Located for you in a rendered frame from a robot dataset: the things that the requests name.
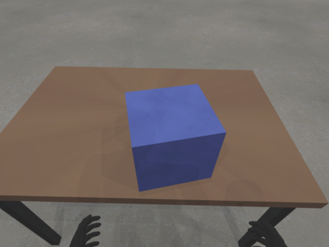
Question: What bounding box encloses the left robot hand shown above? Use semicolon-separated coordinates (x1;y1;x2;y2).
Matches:
69;215;101;247

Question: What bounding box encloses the right robot hand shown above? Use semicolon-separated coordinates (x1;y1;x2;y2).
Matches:
248;220;287;247

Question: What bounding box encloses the carton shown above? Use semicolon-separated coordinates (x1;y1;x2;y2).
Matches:
125;84;226;192

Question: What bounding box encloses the table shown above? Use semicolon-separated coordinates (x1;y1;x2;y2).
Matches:
0;66;328;247

